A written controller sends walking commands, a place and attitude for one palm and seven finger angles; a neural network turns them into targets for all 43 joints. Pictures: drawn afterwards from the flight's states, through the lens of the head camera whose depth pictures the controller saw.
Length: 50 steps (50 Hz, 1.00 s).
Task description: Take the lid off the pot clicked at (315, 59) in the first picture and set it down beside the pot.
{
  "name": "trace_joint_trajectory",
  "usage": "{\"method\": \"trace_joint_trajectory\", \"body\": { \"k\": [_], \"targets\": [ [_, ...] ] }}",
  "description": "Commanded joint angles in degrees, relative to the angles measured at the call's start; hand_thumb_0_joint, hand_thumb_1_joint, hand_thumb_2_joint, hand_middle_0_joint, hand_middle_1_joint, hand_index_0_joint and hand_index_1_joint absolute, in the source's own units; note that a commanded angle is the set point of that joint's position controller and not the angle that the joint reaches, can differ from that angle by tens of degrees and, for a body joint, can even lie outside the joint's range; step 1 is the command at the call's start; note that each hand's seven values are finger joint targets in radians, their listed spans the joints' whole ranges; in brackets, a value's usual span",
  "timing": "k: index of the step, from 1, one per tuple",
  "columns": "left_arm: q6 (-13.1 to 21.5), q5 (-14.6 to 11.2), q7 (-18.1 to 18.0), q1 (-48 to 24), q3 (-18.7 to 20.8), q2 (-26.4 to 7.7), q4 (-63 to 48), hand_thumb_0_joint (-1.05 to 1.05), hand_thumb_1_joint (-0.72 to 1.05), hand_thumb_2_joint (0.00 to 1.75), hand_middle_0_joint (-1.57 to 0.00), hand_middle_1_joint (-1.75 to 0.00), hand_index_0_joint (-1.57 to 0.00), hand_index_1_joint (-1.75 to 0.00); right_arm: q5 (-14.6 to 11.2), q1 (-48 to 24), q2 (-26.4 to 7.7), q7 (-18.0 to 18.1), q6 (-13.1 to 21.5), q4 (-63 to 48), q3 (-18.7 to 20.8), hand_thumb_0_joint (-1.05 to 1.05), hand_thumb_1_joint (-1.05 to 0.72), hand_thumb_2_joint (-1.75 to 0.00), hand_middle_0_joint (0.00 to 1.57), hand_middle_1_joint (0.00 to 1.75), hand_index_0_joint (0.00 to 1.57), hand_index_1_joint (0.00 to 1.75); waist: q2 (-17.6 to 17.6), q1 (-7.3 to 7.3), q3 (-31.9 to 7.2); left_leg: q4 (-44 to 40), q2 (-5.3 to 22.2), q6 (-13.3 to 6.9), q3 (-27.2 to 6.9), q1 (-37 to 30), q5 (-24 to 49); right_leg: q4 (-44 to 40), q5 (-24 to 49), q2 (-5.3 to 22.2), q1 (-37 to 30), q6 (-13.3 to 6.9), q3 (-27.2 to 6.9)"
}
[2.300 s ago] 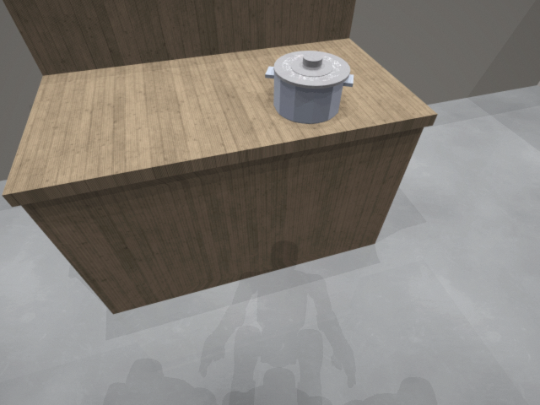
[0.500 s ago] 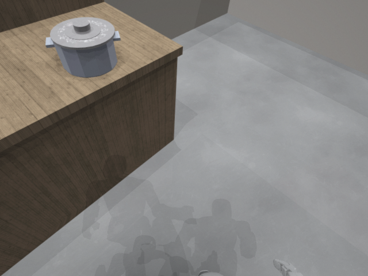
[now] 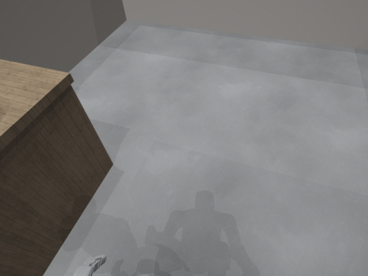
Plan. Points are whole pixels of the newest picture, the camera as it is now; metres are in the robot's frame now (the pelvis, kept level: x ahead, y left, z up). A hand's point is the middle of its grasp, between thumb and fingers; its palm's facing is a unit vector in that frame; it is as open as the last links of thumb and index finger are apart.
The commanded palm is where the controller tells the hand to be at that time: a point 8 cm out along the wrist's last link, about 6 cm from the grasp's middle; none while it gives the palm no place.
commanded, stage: walk to a spot facing it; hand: left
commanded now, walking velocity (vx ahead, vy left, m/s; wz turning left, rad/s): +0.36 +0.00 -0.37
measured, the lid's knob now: out of the picture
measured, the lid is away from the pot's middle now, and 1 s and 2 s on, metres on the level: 0.01 0.01 0.01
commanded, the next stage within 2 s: turn to face it in 0.86 s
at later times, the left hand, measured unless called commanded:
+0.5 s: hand (108, 270) +0.17 +0.21 -0.19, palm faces -0.08 -0.98 -0.17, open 7.4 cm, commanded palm none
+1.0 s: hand (177, 132) +0.61 +0.04 -0.15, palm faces -0.50 -0.85 -0.19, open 7.4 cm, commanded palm none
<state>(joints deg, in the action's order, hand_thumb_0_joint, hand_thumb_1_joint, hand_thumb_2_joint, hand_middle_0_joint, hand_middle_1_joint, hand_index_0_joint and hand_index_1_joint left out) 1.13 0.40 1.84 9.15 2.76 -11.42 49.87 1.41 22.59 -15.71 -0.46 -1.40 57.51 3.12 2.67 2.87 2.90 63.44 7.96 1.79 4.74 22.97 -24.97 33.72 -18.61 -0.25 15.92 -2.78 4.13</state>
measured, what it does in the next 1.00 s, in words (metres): walks ahead, turning right: left foot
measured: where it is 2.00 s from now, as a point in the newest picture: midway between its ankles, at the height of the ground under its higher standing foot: (215, 220)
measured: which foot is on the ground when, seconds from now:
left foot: up 0.00-0.40, down 0.42-1.00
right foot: down 0.00-0.42, up 0.44-1.00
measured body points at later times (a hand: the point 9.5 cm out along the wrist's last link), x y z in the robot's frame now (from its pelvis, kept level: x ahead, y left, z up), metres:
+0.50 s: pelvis +0.22 +0.03 -0.01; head +0.24 +0.05 +0.44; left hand +0.18 +0.27 -0.17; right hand +0.31 -0.22 -0.13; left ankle +0.31 +0.10 -0.73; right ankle +0.05 -0.08 -0.65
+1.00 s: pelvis +0.40 -0.05 +0.00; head +0.43 -0.08 +0.44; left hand +0.63 +0.08 -0.14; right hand +0.19 -0.19 -0.15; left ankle +0.32 +0.10 -0.73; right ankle +0.48 -0.20 -0.71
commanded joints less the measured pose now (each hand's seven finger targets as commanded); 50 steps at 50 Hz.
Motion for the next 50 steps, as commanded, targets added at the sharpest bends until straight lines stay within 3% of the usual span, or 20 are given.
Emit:
{"method": "trace_joint_trajectory", "body": {
  "k": [1,10,14,17,18,19,20,21,22,23,24,26,28,33,39,44,46,48,49,50],
  "targets": [
    [1.48,0.25,-1.96,7.13,2.67,-9.94,-0.14,0.00,0.90,0.90,-0.20,-0.30,-0.20,-0.30,0.55,-6.67,-2.06,-0.10,3.37,-7.51,1.07,0.00,-0.90,-0.90,0.20,0.30,0.20,0.30,-8.58,-3.26,0.44,0.32,1.39,1.75,-1.86,14.47,6.88,-19.91,12.56,14.19,-9.12,-8.00,-17.19],
    [3.24,0.56,-2.58,15.11,1.74,-8.37,4.87,0.00,0.90,0.90,-0.20,-0.30,-0.20,-0.30,0.05,-15.90,-0.20,-1.08,3.62,-10.07,1.18,0.00,-0.90,-0.90,0.20,0.30,0.20,0.30,-9.17,-4.65,2.27,-8.18,-1.08,2.07,-1.80,19.98,15.43,-20.83,20.47,12.47,-15.34,-8.61,-18.66],
    [3.38,0.84,-3.30,17.61,1.36,-7.43,6.54,0.00,0.90,0.90,-0.20,-0.30,-0.20,-0.30,-0.27,-21.34,1.19,-1.40,4.18,-11.46,0.62,0.00,-0.90,-0.90,0.20,0.30,0.20,0.30,-9.36,-5.68,4.79,-15.68,-2.71,0.59,-0.62,15.79,15.44,-19.89,27.63,12.04,-15.83,-7.53,-18.02],
    [3.48,0.96,-3.49,16.94,1.72,-8.42,7.29,0.00,0.90,0.90,-0.20,-0.30,-0.20,-0.30,-0.36,-17.51,1.37,-1.02,4.95,-10.21,0.66,0.00,-0.90,-0.90,0.20,0.30,0.20,0.30,-9.68,-3.00,2.91,-24.71,-6.19,-1.56,1.80,2.32,13.00,-13.34,40.89,11.08,-13.58,-6.29,-15.68],
    [3.64,0.81,-3.46,16.33,1.84,-8.71,7.47,0.00,0.90,0.90,-0.20,-0.30,-0.20,-0.30,-0.17,-11.09,0.44,-0.41,5.35,-7.95,0.91,0.00,-0.90,-0.90,0.20,0.30,0.20,0.30,-9.33,-0.11,-0.15,-28.59,-8.13,-2.38,2.67,-6.52,15.13,-6.50,46.06,9.54,-12.16,-5.20,-13.99],
    [3.69,0.50,-3.33,16.58,2.05,-8.28,7.68,0.00,0.90,0.90,-0.20,-0.30,-0.20,-0.30,0.18,-2.10,-1.63,0.20,5.61,-5.04,1.37,0.00,-0.90,-0.90,0.20,0.30,0.20,0.30,-7.71,3.18,-5.26,-31.47,-7.69,-3.44,0.32,-18.83,17.48,4.91,43.47,7.21,-8.11,-3.71,-12.98],
    [3.69,0.05,-2.92,18.11,2.02,-5.46,7.36,0.00,0.90,0.90,-0.20,-0.30,-0.20,-0.30,0.91,6.26,-7.48,0.86,5.77,-2.83,2.87,0.00,-0.90,-0.90,0.20,0.30,0.20,0.30,2.08,5.67,-11.37,-33.70,3.89,-6.57,-14.29,-31.55,13.10,19.68,24.60,2.07,1.83,-1.71,-10.19],
    [3.56,-0.65,-2.32,21.52,1.51,-2.66,6.74,0.00,0.90,0.90,-0.20,-0.30,-0.20,-0.30,0.97,9.31,-11.77,0.98,5.80,-2.56,3.68,0.00,-0.90,-0.90,0.20,0.30,0.20,0.30,16.21,3.96,-15.00,-44.75,19.21,-11.96,-36.08,-36.72,9.91,38.58,-10.70,-4.32,13.90,-0.01,-5.67],
    [3.37,-0.03,-2.55,18.46,1.55,-4.20,6.33,0.00,0.90,0.90,-0.20,-0.30,-0.20,-0.30,0.17,5.27,-9.57,1.10,5.10,-3.29,2.81,0.00,-0.90,-0.90,0.20,0.30,0.20,0.30,8.91,2.74,-9.84,-49.76,19.77,-14.12,-39.65,-28.46,1.58,44.40,-10.40,-0.61,16.56,-1.11,-9.65],
    [3.10,0.27,-2.08,15.46,1.30,-3.18,5.58,0.00,0.90,0.90,-0.20,-0.30,-0.20,-0.30,0.17,0.02,-6.57,1.09,5.27,-4.22,2.32,0.00,-0.90,-0.90,0.20,0.30,0.20,0.30,2.36,0.72,-1.88,-51.54,17.44,-14.22,-34.08,-20.95,-1.99,45.25,-6.11,2.20,20.40,-0.86,-7.73],
    [2.75,0.84,-1.73,13.95,1.37,-2.52,6.19,0.00,0.90,0.90,-0.20,-0.30,-0.20,-0.30,0.18,-3.20,-2.14,1.20,5.91,-4.70,1.11,0.00,-0.90,-0.90,0.20,0.30,0.20,0.30,2.81,-0.97,0.50,-52.52,14.66,-11.57,-27.65,-14.23,0.97,44.69,-1.00,4.33,19.66,-0.32,-7.83],
    [1.13,1.39,-0.97,15.94,1.44,-1.26,7.59,0.00,0.90,0.90,-0.20,-0.30,-0.20,-0.30,-0.01,-4.86,1.52,1.40,6.83,-3.92,-0.22,0.00,-0.90,-0.90,0.20,0.30,0.20,0.30,3.98,-3.68,1.36,-53.23,10.68,-8.50,-16.24,-7.89,7.72,41.07,3.23,5.88,14.86,0.48,-7.54],
    [-0.32,1.50,-0.86,17.64,1.50,-0.08,8.17,0.00,0.90,0.90,-0.20,-0.30,-0.20,-0.30,-0.47,-4.91,1.91,1.58,7.25,-3.19,-0.18,0.00,-0.90,-0.90,0.20,0.30,0.20,0.30,4.89,-5.27,0.34,-53.83,8.73,-7.72,-9.45,-6.94,11.57,38.28,5.49,6.16,14.70,1.30,-6.96],
    [-1.52,1.67,-0.12,10.38,2.18,-0.16,5.07,0.00,0.90,0.90,-0.20,-0.30,-0.20,-0.30,-0.68,-1.26,0.87,1.80,7.88,-1.85,0.64,0.00,-0.90,-0.90,0.20,0.30,0.20,0.30,-0.43,-4.59,2.84,-56.90,9.94,-9.77,-5.26,-11.96,11.57,33.26,11.45,8.16,24.73,3.26,-5.99],
    [-1.43,1.56,0.95,-2.51,1.73,0.13,0.44,0.00,0.90,0.90,-0.20,-0.30,-0.20,-0.30,-0.57,5.66,0.25,1.99,7.69,0.45,0.40,0.00,-0.90,-0.90,0.20,0.30,0.20,0.30,0.85,-0.96,4.42,-54.98,10.51,-9.62,0.79,-21.70,20.64,17.98,13.61,8.40,29.16,4.02,-1.02],
    [-0.99,1.22,1.22,-9.52,1.04,0.66,-1.74,0.00,0.90,0.90,-0.20,-0.30,-0.20,-0.30,0.08,9.31,-0.25,1.97,6.76,1.97,0.20,0.00,-0.90,-0.90,0.20,0.30,0.20,0.30,4.64,1.34,5.68,-50.14,10.68,-8.35,6.60,-24.33,34.58,8.04,10.78,5.35,24.17,2.26,3.34],
    [-0.72,1.16,1.14,-9.16,1.08,-0.16,-1.98,0.00,0.90,0.90,-0.20,-0.30,-0.20,-0.30,0.27,8.96,-0.79,1.99,6.45,1.92,0.39,0.00,-0.90,-0.90,0.20,0.30,0.20,0.30,4.80,0.66,4.60,-46.40,11.72,-7.79,8.19,-25.00,41.21,5.25,8.17,4.21,20.27,0.92,3.88],
    [0.01,1.24,0.77,-4.12,1.22,-1.45,-0.76,0.00,0.90,0.90,-0.20,-0.30,-0.20,-0.30,0.18,8.49,-2.20,2.04,6.23,1.63,0.88,0.00,-0.90,-0.90,0.20,0.30,0.20,0.30,4.32,-1.67,0.45,-36.28,11.67,-6.99,9.63,-25.63,55.03,1.43,4.70,1.29,10.24,-0.79,5.86],
    [0.87,1.54,0.29,3.10,1.47,-2.55,1.81,0.00,0.90,0.90,-0.20,-0.30,-0.20,-0.30,-0.11,8.18,-2.15,1.96,6.16,1.90,0.65,0.00,-0.90,-0.90,0.20,0.30,0.20,0.30,2.56,-4.88,-4.77,-26.62,9.64,-5.36,10.35,-22.01,55.49,-3.23,9.35,-0.09,-2.35,-1.43,6.32],
    [1.86,1.93,-0.75,11.21,2.49,-6.99,4.45,0.00,0.90,0.90,-0.20,-0.30,-0.20,-0.30,-0.83,8.74,0.07,1.36,6.03,1.99,-0.09,0.00,-0.90,-0.90,0.20,0.30,0.20,0.30,-5.08,-8.32,-11.78,-12.74,7.27,-2.80,10.42,-6.74,40.36,-2.89,19.89,6.82,-22.98,-3.78,-1.25]
  ]
}}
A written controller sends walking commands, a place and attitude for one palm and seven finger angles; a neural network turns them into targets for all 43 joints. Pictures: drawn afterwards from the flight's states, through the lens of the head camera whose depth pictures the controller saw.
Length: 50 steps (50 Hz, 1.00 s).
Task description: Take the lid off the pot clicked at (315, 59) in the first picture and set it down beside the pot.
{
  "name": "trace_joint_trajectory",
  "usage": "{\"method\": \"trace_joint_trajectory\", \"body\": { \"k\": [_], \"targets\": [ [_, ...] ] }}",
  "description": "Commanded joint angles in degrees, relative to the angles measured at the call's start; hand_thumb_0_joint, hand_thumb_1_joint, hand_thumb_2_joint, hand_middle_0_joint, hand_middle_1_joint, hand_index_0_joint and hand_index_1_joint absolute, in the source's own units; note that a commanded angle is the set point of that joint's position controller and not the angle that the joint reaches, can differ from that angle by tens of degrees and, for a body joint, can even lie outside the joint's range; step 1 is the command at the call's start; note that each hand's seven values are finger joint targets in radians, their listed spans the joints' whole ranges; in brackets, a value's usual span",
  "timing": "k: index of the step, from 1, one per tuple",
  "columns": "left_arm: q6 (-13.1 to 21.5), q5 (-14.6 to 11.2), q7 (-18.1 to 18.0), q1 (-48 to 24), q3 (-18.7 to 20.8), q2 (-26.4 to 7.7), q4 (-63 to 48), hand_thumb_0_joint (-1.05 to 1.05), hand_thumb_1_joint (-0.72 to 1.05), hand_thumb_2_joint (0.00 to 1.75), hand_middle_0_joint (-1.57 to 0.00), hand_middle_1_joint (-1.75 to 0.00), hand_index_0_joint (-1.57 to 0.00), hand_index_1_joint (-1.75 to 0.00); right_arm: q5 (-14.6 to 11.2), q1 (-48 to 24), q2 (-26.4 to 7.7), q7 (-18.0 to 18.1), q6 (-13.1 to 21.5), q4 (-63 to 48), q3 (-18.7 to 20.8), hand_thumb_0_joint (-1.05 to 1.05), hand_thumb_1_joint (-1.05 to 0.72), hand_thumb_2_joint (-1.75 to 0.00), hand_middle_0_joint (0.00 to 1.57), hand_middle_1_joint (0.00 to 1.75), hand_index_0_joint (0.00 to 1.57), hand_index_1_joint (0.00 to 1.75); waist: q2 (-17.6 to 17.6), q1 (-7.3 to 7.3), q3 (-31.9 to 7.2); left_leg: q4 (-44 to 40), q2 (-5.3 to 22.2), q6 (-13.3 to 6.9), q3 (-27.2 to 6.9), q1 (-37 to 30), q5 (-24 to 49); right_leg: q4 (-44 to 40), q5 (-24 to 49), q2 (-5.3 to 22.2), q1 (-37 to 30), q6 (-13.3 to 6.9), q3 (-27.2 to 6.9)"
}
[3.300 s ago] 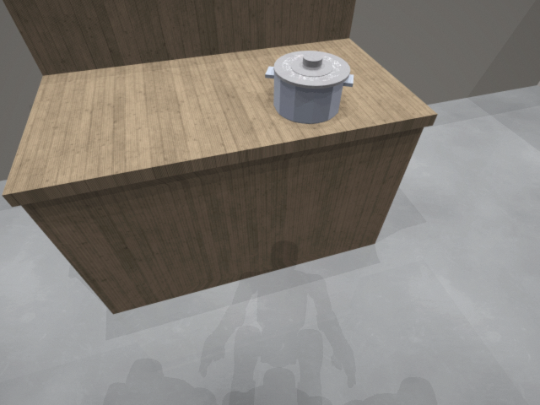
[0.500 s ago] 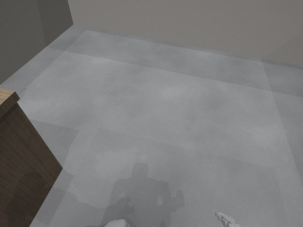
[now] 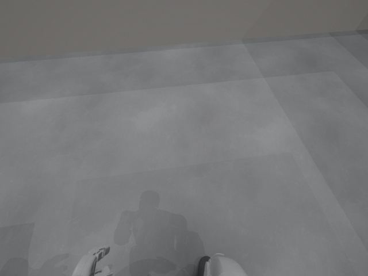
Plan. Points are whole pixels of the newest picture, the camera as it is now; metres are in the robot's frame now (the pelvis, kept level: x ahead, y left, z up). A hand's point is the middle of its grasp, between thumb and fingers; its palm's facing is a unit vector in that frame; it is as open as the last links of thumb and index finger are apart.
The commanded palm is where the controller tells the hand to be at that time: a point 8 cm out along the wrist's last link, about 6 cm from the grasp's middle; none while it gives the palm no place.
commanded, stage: turn to face it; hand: left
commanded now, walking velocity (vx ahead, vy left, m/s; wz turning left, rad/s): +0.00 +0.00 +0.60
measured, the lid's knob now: out of the picture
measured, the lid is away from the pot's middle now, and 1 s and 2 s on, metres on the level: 0.01 0.01 0.01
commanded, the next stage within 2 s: none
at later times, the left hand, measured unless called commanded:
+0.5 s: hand out of the picture +0.12 +0.21 -0.18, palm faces +0.31 -0.93 -0.17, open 7.3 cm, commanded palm none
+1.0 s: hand out of the picture +0.05 +0.19 -0.15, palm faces +0.54 -0.78 -0.30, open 7.4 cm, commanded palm none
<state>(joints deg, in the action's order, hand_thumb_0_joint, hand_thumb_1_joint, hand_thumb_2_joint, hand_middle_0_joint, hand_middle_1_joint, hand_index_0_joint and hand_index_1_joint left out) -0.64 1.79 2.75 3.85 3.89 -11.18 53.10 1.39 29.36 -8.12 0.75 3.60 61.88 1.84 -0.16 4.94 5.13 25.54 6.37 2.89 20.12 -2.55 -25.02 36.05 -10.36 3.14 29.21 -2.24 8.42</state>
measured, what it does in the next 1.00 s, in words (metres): steps on the spot, turning left: right foot, then left foot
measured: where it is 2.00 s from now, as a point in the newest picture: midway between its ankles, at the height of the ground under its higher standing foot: outside the picture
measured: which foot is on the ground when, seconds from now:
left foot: down 0.00-0.02, up 0.04-0.46, down 0.48-0.98, up 1.00-1.00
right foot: up 0.00-0.00, down 0.02-0.48, up 0.50-0.96, down 0.98-1.00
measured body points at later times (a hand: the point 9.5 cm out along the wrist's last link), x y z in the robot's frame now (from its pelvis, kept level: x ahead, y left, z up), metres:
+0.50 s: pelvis +0.08 +0.00 -0.01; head +0.08 +0.04 +0.44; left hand +0.10 +0.26 -0.17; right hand +0.20 -0.23 -0.13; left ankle +0.09 +0.10 -0.73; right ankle +0.13 -0.10 -0.73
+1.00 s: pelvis +0.08 -0.04 +0.00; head +0.11 -0.04 +0.45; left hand +0.02 +0.23 -0.12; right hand +0.28 -0.23 -0.15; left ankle +0.09 +0.10 -0.72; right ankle +0.15 -0.16 -0.73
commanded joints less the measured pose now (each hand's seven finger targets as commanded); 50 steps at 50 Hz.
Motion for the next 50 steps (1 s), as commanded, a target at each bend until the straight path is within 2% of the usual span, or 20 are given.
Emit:
{"method": "trace_joint_trajectory", "body": {
  "k": [1,2,3,6,8,12,19,22,23,24,25,26,29,32,41,46,47,48,49,50],
  "targets": [
    [4.20,-0.15,-2.63,23.33,2.83,-13.05,2.87,0.00,0.90,0.90,-0.20,-0.30,-0.20,-0.30,-1.75,4.05,-3.90,0.29,0.83,-3.39,0.64,0.00,-0.90,-0.90,0.20,0.30,0.20,0.30,-13.71,-11.29,-24.79,45.73,-1.96,-0.26,-5.88,33.13,-7.94,-6.83,34.12,23.32,-50.45,-11.75,-30.65],
    [3.82,-1.55,-3.21,22.45,2.42,-13.49,3.07,0.00,0.90,0.90,-0.20,-0.30,-0.20,-0.30,-2.07,0.60,-5.74,1.01,0.12,-3.47,0.95,0.00,-0.90,-0.90,0.20,0.30,0.20,0.30,-6.27,-10.96,-26.31,52.16,-1.27,-1.24,-16.19,31.88,-11.41,-9.65,42.73,24.56,-45.91,-14.29,-27.81],
    [3.42,-1.58,-3.59,17.58,1.55,-11.98,2.82,0.00,0.90,0.90,-0.20,-0.30,-0.20,-0.30,-1.78,-1.68,-3.49,1.06,-0.08,-3.40,0.76,0.00,-0.90,-0.90,0.20,0.30,0.20,0.30,-2.15,-8.90,-15.65,52.91,0.55,-1.34,-17.46,34.19,-7.83,-11.11,43.89,23.29,-36.93,-13.81,-20.72],
    [3.61,-1.16,-4.36,7.80,-0.03,-6.27,0.83,0.00,0.90,0.90,-0.20,-0.30,-0.20,-0.30,-0.83,-0.22,-2.49,1.03,-2.88,-0.91,0.92,0.00,-0.90,-0.90,0.20,0.30,0.20,0.30,-4.68,-3.93,-7.55,49.17,3.14,-0.74,-19.42,29.29,0.27,-18.25,26.46,19.27,-16.73,-7.39,-11.60],
    [3.50,-0.87,-4.62,4.78,-0.46,-4.34,0.24,0.00,0.90,0.90,-0.20,-0.30,-0.20,-0.30,-0.59,0.91,-1.28,0.94,-4.01,-0.39,0.64,0.00,-0.90,-0.90,0.20,0.30,0.20,0.30,-5.14,-1.92,-5.71,43.65,2.53,-0.15,-18.94,28.06,2.25,-19.25,25.92,16.84,-13.08,-6.25,-5.94],
    [2.45,-0.83,-4.84,4.33,0.06,-4.72,0.00,0.00,0.90,0.90,-0.20,-0.30,-0.20,-0.30,-0.57,-2.06,-1.13,0.12,-5.17,-1.90,1.19,0.00,-0.90,-0.90,0.20,0.30,0.20,0.30,-6.31,-1.94,-5.99,36.40,1.13,0.57,-15.76,27.14,4.50,-20.56,15.17,16.20,-11.98,-6.06,-1.33],
    [0.72,-0.07,-5.06,6.77,1.95,-6.92,-1.24,0.00,0.90,0.90,-0.20,-0.30,-0.20,-0.30,-0.35,-13.33,-2.65,-1.16,-5.30,-8.21,2.37,0.00,-0.90,-0.90,0.20,0.30,0.20,0.30,-7.38,-5.31,-2.55,22.92,0.38,-0.26,-13.06,27.11,1.52,-18.30,1.15,19.99,-13.59,-5.77,-1.33],
    [0.05,-0.39,-4.77,7.13,2.33,-7.91,-1.84,0.00,0.90,0.90,-0.20,-0.30,-0.20,-0.30,-0.13,-11.95,-4.60,-1.33,-5.04,-9.49,2.83,0.00,-0.90,-0.90,0.20,0.30,0.20,0.30,-3.62,-3.94,-3.85,10.92,-0.77,-0.97,-12.13,19.72,7.47,-10.55,-1.99,18.82,-12.13,-2.58,1.72],
    [-0.34,-0.80,-4.53,7.59,2.21,-7.19,-2.28,0.00,0.90,0.90,-0.20,-0.30,-0.20,-0.30,-0.03,-9.50,-6.77,-1.42,-4.72,-9.16,3.40,0.00,-0.90,-0.90,0.20,0.30,0.20,0.30,2.73,-2.81,-5.60,2.89,0.44,-2.10,-16.09,15.19,11.91,-3.08,-5.13,15.77,-9.64,-0.05,3.76],
    [-0.70,-1.33,-4.08,8.21,2.03,-4.42,-3.88,0.00,0.90,0.90,-0.20,-0.30,-0.20,-0.30,0.35,-7.35,-12.81,-1.02,-4.29,-9.72,4.70,0.00,-0.90,-0.90,0.20,0.30,0.20,0.30,19.21,-1.75,-5.79,-5.37,12.89,-8.37,-36.26,11.14,22.18,9.80,-18.81,7.73,1.15,5.08,6.41],
    [-0.75,-0.86,-3.87,2.91,1.15,-3.91,-6.82,0.00,0.90,0.90,-0.20,-0.30,-0.20,-0.30,0.42,-4.81,-16.12,-0.38,-4.25,-9.64,5.33,0.00,-0.90,-0.90,0.20,0.30,0.20,0.30,20.50,0.69,-5.41,-9.70,20.09,-14.78,-46.26,10.30,30.78,23.56,-27.71,3.17,7.18,6.45,0.34],
    [-0.75,-0.60,-3.53,2.17,1.53,-4.91,-7.48,0.00,0.90,0.90,-0.20,-0.30,-0.20,-0.30,0.53,-6.13,-17.07,-0.09,-4.19,-9.69,5.40,0.00,-0.90,-0.90,0.20,0.30,0.20,0.30,12.42,-0.74,-6.37,-9.53,20.09,-16.33,-43.82,12.21,25.61,29.56,-23.50,4.05,6.92,5.72,-5.28],
    [-0.97,-0.31,-3.20,5.81,2.28,-6.17,-4.03,0.00,0.90,0.90,-0.20,-0.30,-0.20,-0.30,-0.09,-15.58,-13.84,0.55,-3.31,-12.16,4.10,0.00,-0.90,-0.90,0.20,0.30,0.20,0.30,8.16,-4.31,-9.33,-7.79,10.56,-11.03,-34.33,11.15,24.32,33.48,-10.64,3.47,7.45,6.59,-8.45],
    [-1.29,-0.59,-3.29,8.47,2.19,-6.72,-2.45,0.00,0.90,0.90,-0.20,-0.30,-0.20,-0.30,-0.59,-16.31,-14.00,0.55,-3.00,-12.40,4.04,0.00,-0.90,-0.90,0.20,0.30,0.20,0.30,5.09,-4.84,-10.37,-8.49,7.43,-10.32,-31.52,10.57,24.78,31.10,-7.17,2.86,4.69,7.71,-8.78],
    [-1.58,-1.11,-4.11,6.00,1.75,-7.15,-4.55,0.00,0.90,0.90,-0.20,-0.30,-0.20,-0.30,-0.18,-15.44,-16.20,-0.13,-4.67,-11.81,5.27,0.00,-0.90,-0.90,0.20,0.30,0.20,0.30,8.77,-2.83,-6.90,-9.60,6.99,-12.71,-40.88,12.81,13.23,13.51,-14.32,0.56,-0.94,7.67,-8.90],
    [-0.94,-1.63,-4.50,14.09,1.98,-7.71,-3.49,0.00,0.90,0.90,-0.20,-0.30,-0.20,-0.30,-0.27,-20.94,-16.50,-0.58,-5.64,-13.93,5.93,0.00,-0.90,-0.90,0.20,0.30,0.20,0.30,9.61,-6.32,-8.36,-6.41,2.79,-9.76,-41.98,23.28,10.38,-3.93,-9.35,-2.41,-17.99,5.77,-7.10],
    [-0.57,-1.42,-4.69,17.37,2.43,-9.01,-2.98,0.00,0.90,0.90,-0.20,-0.30,-0.20,-0.30,-0.58,-22.79,-15.21,-0.68,-5.92,-14.72,5.83,0.00,-0.90,-0.90,0.20,0.30,0.20,0.30,6.75,-8.28,-8.37,-2.65,-0.27,-7.19,-39.64,29.46,6.15,-13.40,-5.95,-0.57,-25.25,4.98,-7.88],
    [0.02,-0.28,-5.17,18.40,3.38,-13.89,-3.57,0.00,0.90,0.90,-0.20,-0.30,-0.20,-0.30,-1.16,-22.24,-10.91,-0.92,-6.21,-15.48,5.43,0.00,-0.90,-0.90,0.20,0.30,0.20,0.30,-8.69,-8.86,-7.11,12.40,-7.79,-2.56,-31.10,39.97,-1.68,-24.79,-16.58,12.91,-29.83,0.77,-22.29],
    [-0.18,-0.17,-5.28,14.74,3.33,-17.38,-5.50,0.00,0.90,0.90,-0.20,-0.30,-0.20,-0.30,-0.67,-22.80,-9.69,-0.99,-5.92,-16.86,5.20,0.00,-0.90,-0.90,0.20,0.30,0.20,0.30,-19.05,-8.42,-3.82,27.65,-11.22,-0.02,-23.65,43.20,-6.56,-28.58,-20.10,25.04,-21.69,-4.32,-34.09],
    [-0.19,-0.60,-5.56,9.56,2.87,-15.91,-7.21,0.00,0.90,0.90,-0.20,-0.30,-0.20,-0.30,-0.26,-22.58,-12.53,-1.37,-6.24,-16.66,5.80,0.00,-0.90,-0.90,0.20,0.30,0.20,0.30,-11.29,-6.28,-3.25,35.86,-7.67,-0.95,-26.26,38.61,-4.74,-27.94,-19.17,25.25,-13.47,-5.33,-28.98]
  ]
}}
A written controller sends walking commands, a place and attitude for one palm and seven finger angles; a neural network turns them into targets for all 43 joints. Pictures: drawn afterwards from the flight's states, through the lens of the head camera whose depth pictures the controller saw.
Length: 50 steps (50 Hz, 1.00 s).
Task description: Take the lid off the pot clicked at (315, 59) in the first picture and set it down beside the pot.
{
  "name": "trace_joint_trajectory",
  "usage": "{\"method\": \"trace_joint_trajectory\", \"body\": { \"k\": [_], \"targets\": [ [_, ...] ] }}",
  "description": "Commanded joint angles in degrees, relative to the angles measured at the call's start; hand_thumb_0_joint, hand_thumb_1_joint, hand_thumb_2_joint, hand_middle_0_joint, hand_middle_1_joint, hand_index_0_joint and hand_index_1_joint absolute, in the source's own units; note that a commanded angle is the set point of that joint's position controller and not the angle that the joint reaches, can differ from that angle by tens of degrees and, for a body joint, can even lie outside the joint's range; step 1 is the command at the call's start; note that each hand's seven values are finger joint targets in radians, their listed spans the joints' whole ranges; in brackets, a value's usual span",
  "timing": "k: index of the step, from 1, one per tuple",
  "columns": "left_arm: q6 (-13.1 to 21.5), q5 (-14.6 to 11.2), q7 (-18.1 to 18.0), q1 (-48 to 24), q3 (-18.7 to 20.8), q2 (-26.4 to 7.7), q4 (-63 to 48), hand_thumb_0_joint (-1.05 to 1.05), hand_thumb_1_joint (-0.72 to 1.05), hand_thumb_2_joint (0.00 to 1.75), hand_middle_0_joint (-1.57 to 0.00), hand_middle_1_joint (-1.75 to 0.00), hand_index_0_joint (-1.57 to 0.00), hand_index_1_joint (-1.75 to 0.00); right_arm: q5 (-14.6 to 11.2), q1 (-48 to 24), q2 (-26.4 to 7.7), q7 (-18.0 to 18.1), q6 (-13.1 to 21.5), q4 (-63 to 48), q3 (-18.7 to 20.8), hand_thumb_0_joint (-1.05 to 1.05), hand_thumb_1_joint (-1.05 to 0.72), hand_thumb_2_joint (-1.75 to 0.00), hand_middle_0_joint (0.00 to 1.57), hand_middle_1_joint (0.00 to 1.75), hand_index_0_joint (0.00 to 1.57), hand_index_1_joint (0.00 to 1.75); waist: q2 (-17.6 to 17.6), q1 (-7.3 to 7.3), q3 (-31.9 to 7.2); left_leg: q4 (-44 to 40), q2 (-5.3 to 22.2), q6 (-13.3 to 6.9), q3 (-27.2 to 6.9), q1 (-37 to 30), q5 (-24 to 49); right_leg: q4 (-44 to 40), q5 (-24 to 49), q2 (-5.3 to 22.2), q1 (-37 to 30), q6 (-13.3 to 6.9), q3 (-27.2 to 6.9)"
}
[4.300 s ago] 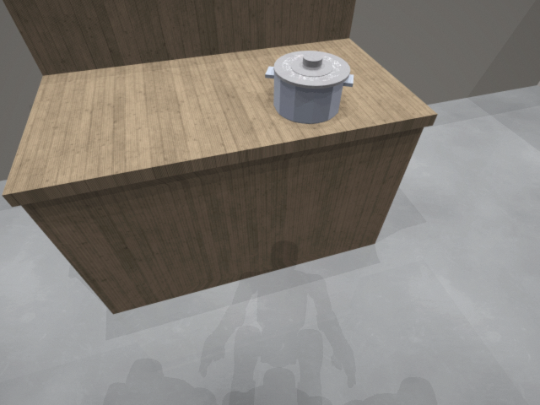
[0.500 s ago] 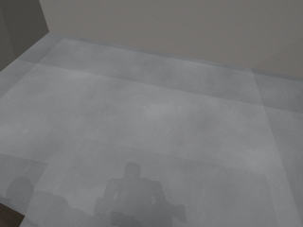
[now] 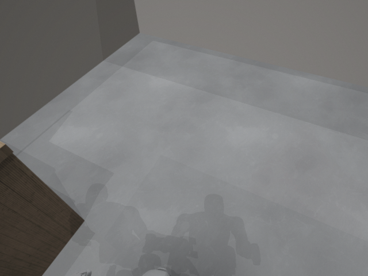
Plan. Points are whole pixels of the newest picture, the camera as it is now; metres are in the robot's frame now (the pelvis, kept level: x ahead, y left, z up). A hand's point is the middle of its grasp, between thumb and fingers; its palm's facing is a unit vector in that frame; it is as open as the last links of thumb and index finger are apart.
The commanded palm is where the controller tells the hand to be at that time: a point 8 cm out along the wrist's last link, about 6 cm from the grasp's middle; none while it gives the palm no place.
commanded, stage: turn to face it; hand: left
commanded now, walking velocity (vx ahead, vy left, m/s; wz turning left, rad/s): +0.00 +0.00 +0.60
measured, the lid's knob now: out of the picture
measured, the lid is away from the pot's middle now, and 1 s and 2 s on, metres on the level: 0.01 0.01 0.01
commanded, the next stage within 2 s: take the last steps up to it in 1.82 s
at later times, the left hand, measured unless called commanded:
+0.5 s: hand out of the picture -0.05 +0.26 -0.18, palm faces +0.36 -0.90 -0.24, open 7.4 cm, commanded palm none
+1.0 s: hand out of the picture -0.01 +0.23 -0.12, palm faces +0.56 -0.77 -0.31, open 7.4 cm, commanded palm none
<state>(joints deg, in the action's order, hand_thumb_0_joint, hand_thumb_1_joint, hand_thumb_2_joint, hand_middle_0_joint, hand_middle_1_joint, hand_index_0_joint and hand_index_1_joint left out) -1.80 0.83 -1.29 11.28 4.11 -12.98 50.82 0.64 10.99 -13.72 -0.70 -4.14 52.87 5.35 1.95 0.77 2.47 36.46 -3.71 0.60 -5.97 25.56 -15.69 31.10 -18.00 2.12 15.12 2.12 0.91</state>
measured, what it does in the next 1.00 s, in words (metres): steps on the spot, turning left: left foot, then right foot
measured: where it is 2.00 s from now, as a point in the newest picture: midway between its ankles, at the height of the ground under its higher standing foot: outside the picture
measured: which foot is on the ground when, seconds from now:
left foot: up 0.00-0.36, down 0.38-0.90, up 0.92-1.00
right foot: down 0.00-0.38, up 0.40-0.88, down 0.90-1.00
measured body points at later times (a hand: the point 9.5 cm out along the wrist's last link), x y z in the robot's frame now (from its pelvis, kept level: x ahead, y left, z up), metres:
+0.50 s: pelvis -0.02 +0.04 +0.00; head +0.02 +0.09 +0.45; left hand -0.07 +0.31 -0.16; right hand +0.18 -0.18 -0.11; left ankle -0.04 +0.12 -0.73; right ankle +0.00 -0.13 -0.65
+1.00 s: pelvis +0.01 -0.01 +0.01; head +0.06 -0.02 +0.46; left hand -0.04 +0.27 -0.10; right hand +0.20 -0.21 -0.15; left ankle -0.07 +0.10 -0.66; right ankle +0.06 -0.10 -0.73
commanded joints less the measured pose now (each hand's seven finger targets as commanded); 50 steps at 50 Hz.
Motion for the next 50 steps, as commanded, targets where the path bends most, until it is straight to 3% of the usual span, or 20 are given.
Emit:
{"method": "trace_joint_trajectory", "body": {
  "k": [1,3,5,10,13,16,17,18,19,20,24,26,35,42,43,44,45,46,48,50],
  "targets": [
    [1.48,0.37,-1.41,-1.92,2.36,-11.54,-5.76,0.00,0.90,0.90,-0.20,-0.30,-0.20,-0.30,0.83,-2.67,-6.31,-0.40,1.15,-6.66,2.20,0.00,-0.90,-0.90,0.20,0.30,0.20,0.30,-10.94,0.31,0.34,29.08,3.29,1.20,0.50,9.70,-10.30,-20.70,-6.45,21.49,1.92,-8.77,-15.73],
    [2.03,0.18,-1.02,-3.12,1.28,-9.00,-5.73,0.00,0.90,0.90,-0.20,-0.30,-0.20,-0.30,0.78,-0.90,-6.11,-0.92,0.93,-4.69,1.98,0.00,-0.90,-0.90,0.20,0.30,0.20,0.30,-13.52,1.24,1.51,33.87,4.47,2.49,3.28,9.80,-5.92,-15.61,6.55,16.12,-0.45,-7.18,-6.56],
    [2.29,0.49,-1.04,-1.07,1.07,-8.04,-5.13,0.00,0.90,0.90,-0.20,-0.30,-0.20,-0.30,0.35,-1.06,-5.06,-1.20,1.11,-4.76,1.59,0.00,-0.90,-0.90,0.20,0.30,0.20,0.30,-12.73,0.41,0.52,31.10,4.64,3.29,5.39,9.48,-5.89,-13.09,14.83,15.46,-4.57,-7.61,-2.36],
    [1.88,0.89,-0.78,6.37,1.71,-11.08,-2.80,0.00,0.90,0.90,-0.20,-0.30,-0.20,-0.30,-0.03,-8.55,-3.39,-1.24,1.31,-6.94,0.27,0.00,-0.90,-0.90,0.20,0.30,0.20,0.30,-13.07,-4.11,-0.52,15.84,4.56,3.81,9.71,4.97,-10.06,-9.32,26.60,17.98,-10.73,-8.80,-0.11],
    [1.51,0.93,-0.58,6.67,2.26,-12.51,-2.70,0.00,0.90,0.90,-0.20,-0.30,-0.20,-0.30,-0.29,-8.32,-3.46,-1.13,1.74,-6.92,-0.17,0.00,-0.90,-0.90,0.20,0.30,0.20,0.30,-15.90,-4.40,-2.38,9.01,3.93,2.94,11.67,-0.01,-10.31,-7.05,30.67,18.87,-11.17,-8.78,1.07],
    [1.13,0.54,-0.39,5.07,2.63,-12.64,-2.67,0.00,0.90,0.90,-0.20,-0.30,-0.20,-0.30,-0.25,-3.72,-4.84,-0.88,2.49,-5.94,0.07,0.00,-0.90,-0.90,0.20,0.30,0.20,0.30,-15.13,-2.00,-5.36,-4.84,3.38,1.97,12.87,-8.87,-2.24,-0.06,29.82,18.04,-10.17,-5.37,5.17],
    [0.91,0.04,-0.28,4.88,2.64,-11.82,-2.95,0.00,0.90,0.90,-0.20,-0.30,-0.20,-0.30,-0.12,-0.15,-7.10,-0.85,2.97,-4.89,0.64,0.00,-0.90,-0.90,0.20,0.30,0.20,0.30,-9.81,0.05,-7.78,-12.69,4.67,1.17,10.66,-17.74,6.05,7.04,25.37,16.88,-5.38,-2.78,7.39],
    [0.64,-0.43,0.12,5.05,2.16,-8.80,-4.53,0.00,0.90,0.90,-0.20,-0.30,-0.20,-0.30,0.28,3.58,-13.32,-0.44,3.57,-4.42,2.24,0.00,-0.90,-0.90,0.20,0.30,0.20,0.30,6.78,2.24,-10.74,-15.17,16.79,-4.09,-5.68,-29.15,20.93,19.73,4.83,10.43,8.76,1.66,10.13],
    [0.47,-0.25,0.15,0.86,0.89,-5.70,-6.98,0.00,0.90,0.90,-0.20,-0.30,-0.20,-0.30,-0.19,7.68,-17.91,0.15,3.42,-3.52,3.50,0.00,-0.90,-0.90,0.20,0.30,0.20,0.30,17.46,4.81,-10.98,-15.00,27.49,-11.39,-18.83,-31.52,44.42,29.77,-21.59,5.02,20.35,4.24,6.00],
    [-0.05,0.14,-0.17,-2.41,0.89,-7.50,-7.43,0.00,0.90,0.90,-0.20,-0.30,-0.20,-0.30,-0.16,9.43,-17.01,0.37,2.91,-2.25,3.03,0.00,-0.90,-0.90,0.20,0.30,0.20,0.30,9.59,5.25,-9.59,-12.92,27.39,-13.20,-13.70,-29.50,43.51,34.17,-18.61,6.40,20.27,2.99,1.36],
    [-0.36,0.13,0.38,-1.00,1.67,-7.36,-3.75,0.00,0.90,0.90,-0.20,-0.30,-0.20,-0.30,0.37,-2.13,-11.05,1.38,3.51,-4.72,1.02,0.00,-0.90,-0.90,0.20,0.30,0.20,0.30,7.45,-0.25,-2.86,-16.84,16.76,-9.03,-7.84,-17.00,25.86,36.21,-4.49,5.47,17.40,3.36,-1.40],
    [-0.28,0.19,0.62,0.15,1.63,-7.36,-2.91,0.00,0.90,0.90,-0.20,-0.30,-0.20,-0.30,0.15,-1.73,-10.92,1.38,3.86,-4.96,0.91,0.00,-0.90,-0.90,0.20,0.30,0.20,0.30,5.19,-0.66,-4.49,-17.40,15.05,-8.36,-7.09,-17.82,24.87,34.93,-1.78,4.42,16.31,3.82,-1.23],
    [-0.01,-0.19,-0.18,-6.53,1.12,-7.44,-5.85,0.00,0.90,0.90,-0.20,-0.30,-0.20,-0.30,0.51,3.45,-11.44,1.42,3.19,-3.38,1.56,0.00,-0.90,-0.90,0.20,0.30,0.20,0.30,5.57,1.93,-4.73,-16.64,15.55,-11.11,-17.55,-20.85,22.42,22.31,-5.76,1.60,15.70,4.00,-3.03],
    [0.91,-1.00,-0.69,-0.78,1.07,-7.13,-5.58,0.00,0.90,0.90,-0.20,-0.30,-0.20,-0.30,0.32,-0.09,-11.19,1.34,2.51,-4.46,1.94,0.00,-0.90,-0.90,0.20,0.30,0.20,0.30,7.06,-1.14,-7.43,-11.01,11.55,-8.37,-20.25,-11.84,23.99,0.86,0.15,-2.15,-3.02,2.04,-2.01],
    [1.41,-0.96,-0.84,1.28,1.33,-8.15,-5.13,0.00,0.90,0.90,-0.20,-0.30,-0.20,-0.30,-0.10,-0.70,-10.22,1.22,2.47,-4.67,1.79,0.00,-0.90,-0.90,0.20,0.30,0.20,0.30,4.18,-2.42,-8.15,-8.29,9.28,-6.06,-18.90,-7.62,18.50,-7.77,5.74,-0.71,-9.70,1.79,-2.46],
    [1.92,-0.38,-1.27,2.39,2.12,-11.75,-5.01,0.00,0.90,0.90,-0.20,-0.30,-0.20,-0.30,-0.85,0.64,-6.69,0.95,2.48,-4.90,1.35,0.00,-0.90,-0.90,0.20,0.30,0.20,0.30,-6.42,-2.77,-8.62,-0.36,4.64,-2.23,-13.24,3.41,1.33,-14.93,4.60,10.16,-19.61,-0.83,-12.36],
    [2.04,0.42,-1.48,2.05,2.76,-16.37,-5.87,0.00,0.90,0.90,-0.20,-0.30,-0.20,-0.30,-0.67,0.94,-4.59,0.93,2.47,-6.32,1.06,0.00,-0.90,-0.90,0.20,0.30,0.20,0.30,-19.36,-3.05,-7.07,14.38,-2.84,2.47,-0.53,11.73,-17.84,-17.07,9.03,25.15,-19.07,-7.91,-26.84],
    [1.56,0.08,-1.59,1.73,2.25,-15.34,-6.27,0.00,0.90,0.90,-0.20,-0.30,-0.20,-0.30,0.25,-0.19,-7.83,0.82,2.10,-6.21,1.82,0.00,-0.90,-0.90,0.20,0.30,0.20,0.30,-11.69,-2.72,-4.90,24.86,0.68,1.69,-1.66,8.98,-18.26,-16.64,8.69,26.72,-9.56,-11.07,-22.97],
    [1.83,-0.19,-1.40,-4.23,1.23,-10.44,-7.13,0.00,0.90,0.90,-0.20,-0.30,-0.20,-0.30,0.61,1.38,-6.81,0.00,1.11,-3.79,1.82,0.00,-0.90,-0.90,0.20,0.30,0.20,0.30,-11.62,0.71,-0.98,32.41,2.58,2.12,-0.70,8.25,-10.40,-16.42,7.89,18.21,-4.36,-8.66,-13.48],
    [2.16,-0.26,-1.01,-5.39,0.46,-8.02,-7.29,0.00,0.90,0.90,-0.20,-0.30,-0.20,-0.30,0.49,3.27,-6.43,-0.76,0.94,-2.69,1.67,0.00,-0.90,-0.90,0.20,0.30,0.20,0.30,-11.92,1.89,-0.31,35.27,3.69,3.08,2.02,8.05,-5.53,-13.71,16.25,14.60,-4.99,-7.70,-4.90]
  ]
}}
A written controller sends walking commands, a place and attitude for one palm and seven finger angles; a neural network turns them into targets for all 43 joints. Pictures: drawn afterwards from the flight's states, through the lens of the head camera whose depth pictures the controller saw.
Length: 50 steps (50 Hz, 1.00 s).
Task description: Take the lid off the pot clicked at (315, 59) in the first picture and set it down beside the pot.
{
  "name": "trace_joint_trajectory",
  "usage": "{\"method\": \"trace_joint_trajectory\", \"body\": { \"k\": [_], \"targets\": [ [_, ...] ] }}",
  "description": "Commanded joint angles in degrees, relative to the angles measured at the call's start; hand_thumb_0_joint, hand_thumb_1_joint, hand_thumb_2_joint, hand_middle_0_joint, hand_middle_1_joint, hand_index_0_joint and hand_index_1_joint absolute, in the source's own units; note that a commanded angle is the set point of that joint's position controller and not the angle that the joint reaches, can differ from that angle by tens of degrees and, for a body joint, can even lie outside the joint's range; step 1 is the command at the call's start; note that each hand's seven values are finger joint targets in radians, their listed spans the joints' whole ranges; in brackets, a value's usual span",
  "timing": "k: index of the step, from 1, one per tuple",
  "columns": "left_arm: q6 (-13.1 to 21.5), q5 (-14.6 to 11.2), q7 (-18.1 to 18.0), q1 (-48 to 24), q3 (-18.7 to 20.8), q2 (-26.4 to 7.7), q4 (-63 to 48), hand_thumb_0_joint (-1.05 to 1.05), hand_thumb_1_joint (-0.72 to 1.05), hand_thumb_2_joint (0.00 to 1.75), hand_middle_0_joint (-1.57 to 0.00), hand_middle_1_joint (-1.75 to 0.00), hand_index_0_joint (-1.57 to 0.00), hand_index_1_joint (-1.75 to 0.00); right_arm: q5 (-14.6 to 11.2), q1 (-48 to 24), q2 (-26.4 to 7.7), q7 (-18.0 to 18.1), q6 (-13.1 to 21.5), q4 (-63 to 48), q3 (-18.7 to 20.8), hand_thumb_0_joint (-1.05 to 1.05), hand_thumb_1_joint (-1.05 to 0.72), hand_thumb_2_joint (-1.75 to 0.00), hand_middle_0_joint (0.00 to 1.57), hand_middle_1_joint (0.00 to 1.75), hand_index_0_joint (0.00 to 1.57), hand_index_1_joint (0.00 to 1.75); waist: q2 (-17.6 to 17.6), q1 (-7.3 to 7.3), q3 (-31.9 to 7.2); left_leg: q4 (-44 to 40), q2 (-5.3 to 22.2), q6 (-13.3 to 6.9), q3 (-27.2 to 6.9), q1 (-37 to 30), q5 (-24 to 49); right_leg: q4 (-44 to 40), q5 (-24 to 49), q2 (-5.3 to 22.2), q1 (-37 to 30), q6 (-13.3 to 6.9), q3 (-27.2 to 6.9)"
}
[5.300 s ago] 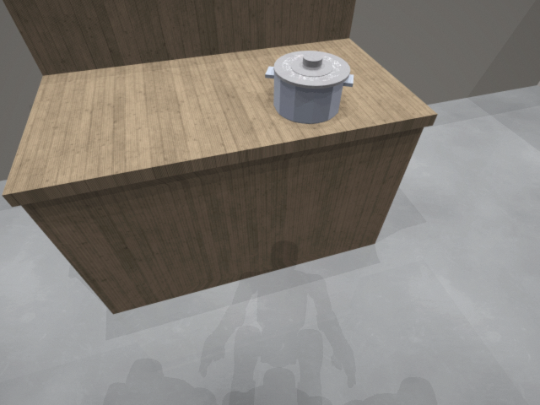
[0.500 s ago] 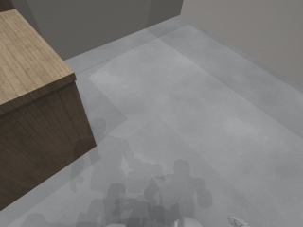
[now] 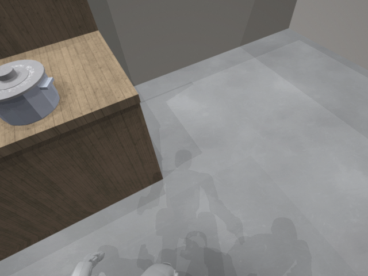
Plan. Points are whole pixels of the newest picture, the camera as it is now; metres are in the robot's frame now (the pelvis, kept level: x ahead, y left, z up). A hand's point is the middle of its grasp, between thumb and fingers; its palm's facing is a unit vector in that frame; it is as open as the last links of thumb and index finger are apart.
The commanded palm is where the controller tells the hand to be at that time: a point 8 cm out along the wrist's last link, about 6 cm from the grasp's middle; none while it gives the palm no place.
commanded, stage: turn to face it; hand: left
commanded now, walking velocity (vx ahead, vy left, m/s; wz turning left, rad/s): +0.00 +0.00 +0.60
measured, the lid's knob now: (5, 73) +0.67 +0.57 +0.09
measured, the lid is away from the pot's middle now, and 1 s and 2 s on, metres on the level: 0.01 0.01 0.01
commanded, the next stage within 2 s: take the last steps up to it in 0.82 s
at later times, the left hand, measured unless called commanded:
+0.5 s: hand out of the picture -0.04 +0.28 -0.19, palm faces +0.35 -0.90 -0.26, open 7.4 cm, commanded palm none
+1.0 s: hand out of the picture +0.04 +0.24 -0.14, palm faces +0.43 -0.86 -0.28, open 7.4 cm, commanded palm none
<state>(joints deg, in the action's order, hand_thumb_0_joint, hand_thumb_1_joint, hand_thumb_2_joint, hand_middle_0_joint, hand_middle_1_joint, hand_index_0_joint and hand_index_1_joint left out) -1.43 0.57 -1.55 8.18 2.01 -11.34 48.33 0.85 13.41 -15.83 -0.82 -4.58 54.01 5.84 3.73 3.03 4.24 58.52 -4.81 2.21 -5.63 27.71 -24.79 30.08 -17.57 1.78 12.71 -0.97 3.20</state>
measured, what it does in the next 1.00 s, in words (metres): steps on the spot, turning left: left foot, then right foot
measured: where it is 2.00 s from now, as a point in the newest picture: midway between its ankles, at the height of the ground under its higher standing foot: outside the picture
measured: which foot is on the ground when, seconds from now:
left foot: up 0.00-0.34, down 0.36-0.92, up 0.94-1.00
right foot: down 0.00-0.36, up 0.38-0.90, down 0.92-1.00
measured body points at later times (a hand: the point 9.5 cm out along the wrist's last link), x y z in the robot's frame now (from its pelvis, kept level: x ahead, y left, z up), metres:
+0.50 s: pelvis +0.01 +0.05 -0.01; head +0.05 +0.10 +0.44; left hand -0.06 +0.32 -0.17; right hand +0.22 -0.15 -0.12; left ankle -0.02 +0.13 -0.74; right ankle +0.00 -0.11 -0.66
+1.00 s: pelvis +0.03 +0.02 +0.00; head +0.06 -0.01 +0.45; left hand +0.02 +0.28 -0.12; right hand +0.15 -0.20 -0.17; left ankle -0.03 +0.12 -0.71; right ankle +0.07 -0.07 -0.74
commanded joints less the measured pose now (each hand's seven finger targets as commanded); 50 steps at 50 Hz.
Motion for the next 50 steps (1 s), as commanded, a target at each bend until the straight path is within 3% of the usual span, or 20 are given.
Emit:
{"method": "trace_joint_trajectory", "body": {
  "k": [1,6,12,14,16,17,18,19,20,23,26,31,39,43,45,46,47,48,49,50],
  "targets": [
    [2.08,0.03,-0.66,-0.60,2.51,-9.37,-4.43,0.00,0.90,0.90,-0.20,-0.30,-0.20,-0.30,0.28,0.19,-3.75,-0.77,1.35,-3.88,0.89,0.00,-0.90,-0.90,0.20,0.30,0.20,0.30,-14.35,-1.09,-1.79,13.32,4.96,1.89,2.84,6.15,4.42,-11.83,20.15,14.56,-3.60,-4.47,-5.07],
    [2.02,0.46,-0.72,7.27,3.14,-11.08,-2.00,0.00,0.90,0.90,-0.20,-0.30,-0.20,-0.30,0.06,-6.31,-2.89,-0.78,0.94,-5.38,0.13,0.00,-0.90,-0.90,0.20,0.30,0.20,0.30,-13.56,-4.54,-2.28,6.70,6.02,2.70,5.49,6.59,1.97,-9.63,29.28,17.00,-9.60,-6.13,-2.94],
    [1.31,1.01,-0.50,8.93,3.98,-13.20,-1.10,0.00,0.90,0.90,-0.20,-0.30,-0.20,-0.30,-0.36,-10.25,-1.76,-1.00,1.78,-6.77,-1.20,0.00,-0.90,-0.90,0.20,0.30,0.20,0.30,-16.29,-5.76,-4.15,-10.22,5.72,1.15,10.03,-1.28,-0.25,-6.25,34.17,18.60,-10.05,-6.43,1.09],
    [1.07,1.05,-0.40,9.15,4.31,-13.96,-0.74,0.00,0.90,0.90,-0.20,-0.30,-0.20,-0.30,-0.44,-9.43,-1.70,-0.87,2.27,-6.96,-1.37,0.00,-0.90,-0.90,0.20,0.30,0.20,0.30,-17.15,-5.71,-5.20,-16.14,4.83,0.14,11.49,-5.03,0.48,-3.81,35.67,18.85,-10.21,-5.54,2.26],
    [0.82,0.66,-0.19,8.32,4.58,-13.98,-0.30,0.00,0.90,0.90,-0.20,-0.30,-0.20,-0.30,-0.18,-4.96,-3.38,-0.58,2.77,-6.20,-1.00,0.00,-0.90,-0.90,0.20,0.30,0.20,0.30,-14.84,-3.01,-7.27,-27.95,3.89,-1.02,11.86,-13.43,8.50,3.20,33.39,17.63,-7.99,-2.51,5.32],
    [0.70,0.11,0.06,8.33,4.38,-13.17,-0.55,0.00,0.90,0.90,-0.20,-0.30,-0.20,-0.30,0.13,-0.23,-6.28,-0.48,3.37,-4.99,-0.22,0.00,-0.90,-0.90,0.20,0.30,0.20,0.30,-8.43,-0.30,-10.51,-34.76,6.83,-2.54,8.29,-24.29,18.75,13.85,27.25,16.38,-1.67,0.20,7.23],
    [0.68,-0.39,0.65,7.53,3.44,-9.06,-2.78,0.00,0.90,0.90,-0.20,-0.30,-0.20,-0.30,0.48,4.24,-13.58,-0.02,4.05,-4.63,1.65,0.00,-0.90,-0.90,0.20,0.30,0.20,0.30,10.68,2.18,-13.38,-36.19,23.57,-10.09,-14.15,-35.74,43.04,28.45,-9.15,7.11,16.90,5.17,8.30],
    [0.21,0.00,0.19,4.42,2.45,-8.11,-4.36,0.00,0.90,0.90,-0.20,-0.30,-0.20,-0.30,-0.41,7.47,-16.02,0.47,3.57,-3.39,2.01,0.00,-0.90,-0.90,0.20,0.30,0.20,0.30,11.84,3.06,-14.72,-34.97,28.86,-15.96,-19.47,-35.86,61.27,35.48,-22.18,4.95,22.04,5.35,0.97],
    [-0.27,0.25,-0.13,3.87,2.48,-9.20,-4.61,0.00,0.90,0.90,-0.20,-0.30,-0.20,-0.30,-0.40,6.24,-14.90,0.60,3.14,-3.65,1.41,0.00,-0.90,-0.90,0.20,0.30,0.20,0.30,4.79,1.94,-12.73,-34.27,28.86,-16.49,-13.27,-32.75,55.90,37.54,-20.17,6.84,21.42,4.74,-1.16],
    [-0.52,0.29,0.08,3.43,2.93,-9.36,-0.76,0.00,0.90,0.90,-0.20,-0.30,-0.20,-0.30,0.04,-2.43,-8.68,1.91,3.76,-5.35,-0.52,0.00,-0.90,-0.90,0.20,0.30,0.20,0.30,6.79,-1.44,-6.24,-36.47,19.68,-12.58,-7.30,-24.42,51.66,39.27,-8.68,6.30,20.48,5.85,-3.84],
    [-0.48,0.28,0.55,6.64,2.77,-9.09,1.12,0.00,0.90,0.90,-0.20,-0.30,-0.20,-0.30,-0.30,-3.36,-7.71,1.89,4.46,-5.53,-1.13,0.00,-0.90,-0.90,0.20,0.30,0.20,0.30,4.27,-3.18,-7.91,-37.02,16.59,-11.04,-3.24,-25.34,51.93,37.17,-3.99,5.05,18.15,6.47,-2.71],
    [-0.73,0.15,0.22,3.85,2.34,-8.35,0.65,0.00,0.90,0.90,-0.20,-0.30,-0.20,-0.30,-0.20,-0.61,-7.27,1.87,4.34,-4.33,-1.12,0.00,-0.90,-0.90,0.20,0.30,0.20,0.30,1.94,-2.35,-6.50,-38.78,16.88,-12.37,-6.97,-25.12,46.65,30.80,-3.08,4.01,17.34,6.93,-2.97],
    [-0.37,-0.28,-0.04,-1.55,1.58,-6.48,-0.78,0.00,0.90,0.90,-0.20,-0.30,-0.20,-0.30,0.46,1.91,-6.42,2.25,3.86,-2.44,-1.11,0.00,-0.90,-0.90,0.20,0.30,0.20,0.30,4.28,-0.94,-4.75,-38.44,17.10,-13.27,-12.64,-22.47,41.33,17.13,-7.38,1.39,11.76,5.36,-2.85],
    [0.41,-0.59,-0.34,2.73,1.63,-6.06,0.68,0.00,0.90,0.90,-0.20,-0.30,-0.20,-0.30,0.24,0.72,-6.02,2.28,3.78,-1.68,-1.13,0.00,-0.90,-0.90,0.20,0.30,0.20,0.30,2.56,-3.16,-5.94,-35.50,15.44,-11.39,-13.45,-17.25,38.48,3.96,-0.36,-0.37,1.04,4.04,-2.30],
    [1.61,-0.27,-0.71,6.11,2.03,-8.43,1.80,0.00,0.90,0.90,-0.20,-0.30,-0.20,-0.30,-0.61,0.88,-3.59,1.85,4.01,-1.09,-1.46,0.00,-0.90,-0.90,0.20,0.30,0.20,0.30,-3.70,-4.68,-7.84,-29.38,11.04,-6.57,-10.21,-10.02,25.90,-9.79,11.71,3.93,-11.38,3.29,-6.05],
    [2.20,0.41,-1.20,7.41,2.73,-12.25,2.45,0.00,0.90,0.90,-0.20,-0.30,-0.20,-0.30,-1.03,1.87,0.32,1.64,4.18,-1.47,-2.17,0.00,-0.90,-0.90,0.20,0.30,0.20,0.30,-16.52,-4.34,-8.44,-20.45,3.44,-2.39,-1.57,-1.19,6.77,-11.95,20.73,16.49,-16.92,-1.30,-19.22],
    [2.13,0.35,-0.84,9.02,2.87,-13.93,2.06,0.00,0.90,0.90,-0.20,-0.30,-0.20,-0.30,-0.61,1.21,-1.08,1.87,3.45,-2.40,-1.67,0.00,-0.90,-0.90,0.20,0.30,0.20,0.30,-16.76,-5.33,-7.31,-10.49,1.74,-1.37,1.00,-1.11,-9.09,-14.95,19.52,24.41,-10.15,-7.71,-23.79],
    [1.81,0.25,-0.74,8.04,2.72,-12.67,1.63,0.00,0.90,0.90,-0.20,-0.30,-0.20,-0.30,0.10,1.20,-1.55,1.58,2.93,-1.74,-1.08,0.00,-0.90,-0.90,0.20,0.30,0.20,0.30,-10.93,-5.04,-4.49,-2.44,2.78,-1.72,0.02,0.08,-7.91,-17.33,8.85,22.86,-6.05,-9.68,-21.87],
    [2.02,0.07,-0.67,6.13,2.98,-11.13,1.46,0.00,0.90,0.90,-0.20,-0.30,-0.20,-0.30,0.56,1.73,-2.26,1.14,2.45,-0.57,-0.88,0.00,-0.90,-0.90,0.20,0.30,0.20,0.30,-15.34,-4.14,-2.12,2.21,4.27,-2.01,-0.86,2.84,-4.60,-20.00,-2.15,19.68,-3.49,-8.17,-21.71],
    [2.01,-0.06,-0.60,5.16,2.80,-9.97,1.34,0.00,0.90,0.90,-0.20,-0.30,-0.20,-0.30,0.67,2.33,-2.45,0.76,2.37,0.11,-0.61,0.00,-0.90,-0.90,0.20,0.30,0.20,0.30,-14.53,-3.41,-0.33,4.65,5.26,-2.03,0.07,3.66,-1.00,-21.70,-9.70,17.96,-2.09,-6.62,-20.40]
  ]
}}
